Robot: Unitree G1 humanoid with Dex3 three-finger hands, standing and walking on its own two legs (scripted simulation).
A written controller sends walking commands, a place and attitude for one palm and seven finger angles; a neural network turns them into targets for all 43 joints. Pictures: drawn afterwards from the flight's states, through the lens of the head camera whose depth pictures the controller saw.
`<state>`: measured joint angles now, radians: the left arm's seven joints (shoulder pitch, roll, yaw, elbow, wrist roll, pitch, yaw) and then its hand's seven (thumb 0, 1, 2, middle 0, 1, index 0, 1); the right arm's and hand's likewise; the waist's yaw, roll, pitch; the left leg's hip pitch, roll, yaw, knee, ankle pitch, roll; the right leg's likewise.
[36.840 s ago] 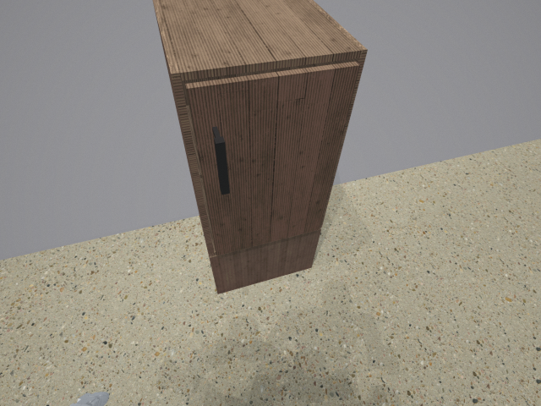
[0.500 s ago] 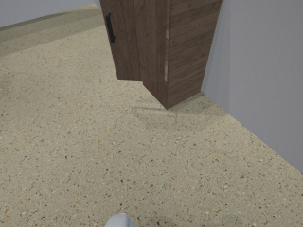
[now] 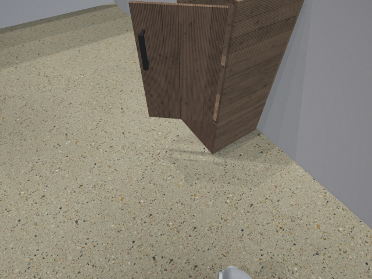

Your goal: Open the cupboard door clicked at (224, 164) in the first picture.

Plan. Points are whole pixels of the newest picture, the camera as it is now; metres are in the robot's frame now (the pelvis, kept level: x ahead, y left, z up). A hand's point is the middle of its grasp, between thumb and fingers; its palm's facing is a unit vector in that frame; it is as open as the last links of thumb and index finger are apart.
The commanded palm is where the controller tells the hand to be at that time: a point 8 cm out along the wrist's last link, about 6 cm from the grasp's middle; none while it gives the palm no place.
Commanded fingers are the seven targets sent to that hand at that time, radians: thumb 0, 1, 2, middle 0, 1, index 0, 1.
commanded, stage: take the last steps up to it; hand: left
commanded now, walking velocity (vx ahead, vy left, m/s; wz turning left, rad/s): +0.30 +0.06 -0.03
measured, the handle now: (144, 50) +0.93 +0.25 -0.03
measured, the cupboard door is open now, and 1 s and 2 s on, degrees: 50 50 50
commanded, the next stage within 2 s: come to a stop and stand still in 0.60 s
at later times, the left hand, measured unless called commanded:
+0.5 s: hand (118, 274) +0.15 +0.18 -0.17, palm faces +0.12 -0.98 -0.19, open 7.2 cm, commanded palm none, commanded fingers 0.00 0.90 0.90 -0.20 -0.30 -0.20 -0.30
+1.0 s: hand (123, 181) +0.40 +0.24 -0.18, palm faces +0.00 -0.97 -0.25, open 7.3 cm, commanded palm none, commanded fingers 0.00 0.90 0.90 -0.20 -0.30 -0.20 -0.30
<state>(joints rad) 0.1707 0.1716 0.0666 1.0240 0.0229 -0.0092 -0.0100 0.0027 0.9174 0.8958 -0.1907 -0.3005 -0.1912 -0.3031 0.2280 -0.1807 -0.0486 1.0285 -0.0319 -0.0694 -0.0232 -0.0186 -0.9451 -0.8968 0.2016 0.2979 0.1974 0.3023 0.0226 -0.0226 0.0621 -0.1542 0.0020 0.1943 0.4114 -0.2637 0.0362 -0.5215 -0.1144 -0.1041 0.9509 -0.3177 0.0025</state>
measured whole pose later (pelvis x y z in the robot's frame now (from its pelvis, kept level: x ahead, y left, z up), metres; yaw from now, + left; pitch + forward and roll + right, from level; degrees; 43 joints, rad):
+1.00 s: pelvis +0.32 +0.04 -0.01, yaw -2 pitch +0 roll +1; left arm 0.16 0.20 0.05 1.01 0.02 0.03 0.02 0.00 0.93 0.90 -0.19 -0.30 -0.19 -0.30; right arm 0.22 -0.15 -0.04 1.08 -0.02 0.02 -0.04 0.00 -0.92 -0.90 0.20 0.30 0.20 0.30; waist 0.00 -0.01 0.06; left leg -0.25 0.03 0.18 0.58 -0.33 0.03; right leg -0.31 -0.04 -0.06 0.62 -0.29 -0.01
